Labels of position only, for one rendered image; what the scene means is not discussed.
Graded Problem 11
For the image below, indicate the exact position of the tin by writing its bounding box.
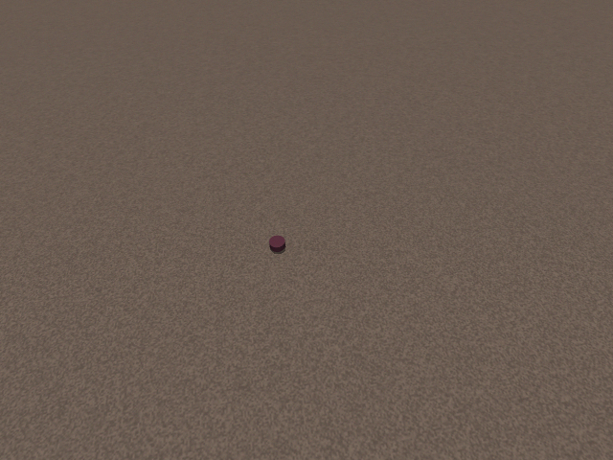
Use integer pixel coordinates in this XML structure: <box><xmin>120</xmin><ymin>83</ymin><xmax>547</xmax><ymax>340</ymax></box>
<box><xmin>269</xmin><ymin>236</ymin><xmax>285</xmax><ymax>252</ymax></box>

